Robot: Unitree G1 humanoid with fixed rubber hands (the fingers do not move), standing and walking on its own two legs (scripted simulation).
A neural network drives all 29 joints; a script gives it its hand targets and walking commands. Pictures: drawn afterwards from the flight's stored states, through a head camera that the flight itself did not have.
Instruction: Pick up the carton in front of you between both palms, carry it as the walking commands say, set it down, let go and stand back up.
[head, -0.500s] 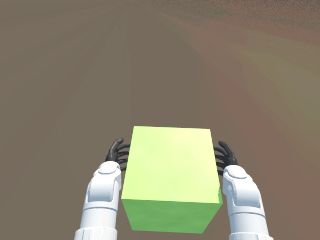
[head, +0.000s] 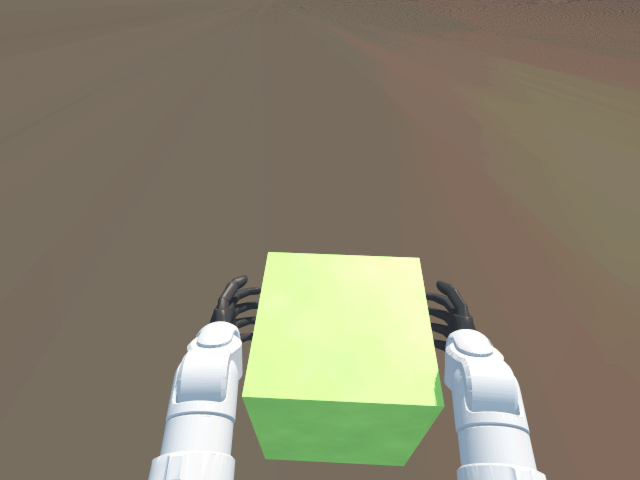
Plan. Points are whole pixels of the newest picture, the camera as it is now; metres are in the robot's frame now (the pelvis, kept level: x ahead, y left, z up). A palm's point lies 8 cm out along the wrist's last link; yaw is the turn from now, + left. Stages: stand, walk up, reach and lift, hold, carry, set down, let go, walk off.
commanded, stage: hold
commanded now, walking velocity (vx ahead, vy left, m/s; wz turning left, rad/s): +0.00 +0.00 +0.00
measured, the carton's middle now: (338, 363) +0.29 +0.00 -0.05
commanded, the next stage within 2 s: set down in 0.44 s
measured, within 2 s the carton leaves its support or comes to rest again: neither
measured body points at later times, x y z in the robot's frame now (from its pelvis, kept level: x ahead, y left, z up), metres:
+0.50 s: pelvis -0.02 -0.01 +0.00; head -0.06 -0.01 +0.45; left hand +0.28 +0.15 +0.04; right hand +0.29 -0.15 +0.04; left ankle +0.00 +0.11 -0.74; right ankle +0.04 -0.11 -0.74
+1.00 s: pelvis -0.03 +0.00 -0.04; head +0.14 -0.01 +0.37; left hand +0.34 +0.15 -0.12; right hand +0.35 -0.15 -0.12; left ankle +0.00 +0.11 -0.74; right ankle +0.04 -0.11 -0.74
